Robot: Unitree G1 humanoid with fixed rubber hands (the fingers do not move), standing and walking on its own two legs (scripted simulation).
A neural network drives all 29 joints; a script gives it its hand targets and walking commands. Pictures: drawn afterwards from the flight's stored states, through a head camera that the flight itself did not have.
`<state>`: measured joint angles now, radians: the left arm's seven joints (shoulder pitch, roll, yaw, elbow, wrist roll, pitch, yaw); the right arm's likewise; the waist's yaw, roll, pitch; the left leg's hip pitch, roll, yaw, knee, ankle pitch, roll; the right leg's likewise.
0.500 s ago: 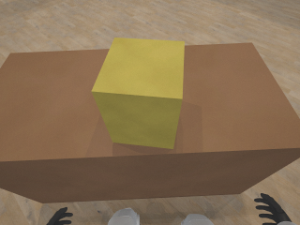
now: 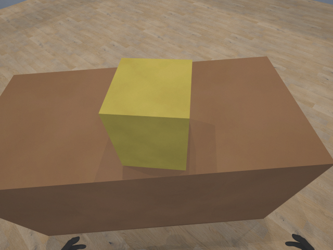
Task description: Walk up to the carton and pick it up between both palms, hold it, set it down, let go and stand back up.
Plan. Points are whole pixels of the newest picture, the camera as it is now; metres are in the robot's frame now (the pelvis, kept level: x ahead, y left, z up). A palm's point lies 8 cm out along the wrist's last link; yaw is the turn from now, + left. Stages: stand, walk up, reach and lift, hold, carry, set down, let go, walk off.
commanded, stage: walk up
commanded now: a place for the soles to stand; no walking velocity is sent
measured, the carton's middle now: (155, 116) +0.45 +0.07 +0.02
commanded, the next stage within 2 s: none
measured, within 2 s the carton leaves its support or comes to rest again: neither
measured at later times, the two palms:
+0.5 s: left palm out of the picture +0.07 +0.35 -0.11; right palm out of the picture +0.10 -0.29 -0.12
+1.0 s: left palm out of the picture +0.07 +0.42 -0.12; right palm out of the picture +0.08 -0.16 -0.12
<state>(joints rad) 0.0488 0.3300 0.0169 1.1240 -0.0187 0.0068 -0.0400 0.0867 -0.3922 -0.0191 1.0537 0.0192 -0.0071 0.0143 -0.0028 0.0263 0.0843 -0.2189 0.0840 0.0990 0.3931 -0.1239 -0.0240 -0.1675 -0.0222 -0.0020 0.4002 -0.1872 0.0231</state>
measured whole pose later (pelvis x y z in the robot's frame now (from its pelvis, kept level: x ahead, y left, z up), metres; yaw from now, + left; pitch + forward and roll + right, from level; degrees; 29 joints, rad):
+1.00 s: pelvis -0.01 +0.12 +0.00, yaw -3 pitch -3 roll +0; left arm 0.16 0.35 0.01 1.02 -0.01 0.02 -0.01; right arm 0.13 -0.32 0.00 0.95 0.02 0.01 0.01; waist 0.01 0.02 0.09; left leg -0.22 0.00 0.12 0.48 -0.22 0.05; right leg -0.13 -0.01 0.04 0.47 -0.29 0.03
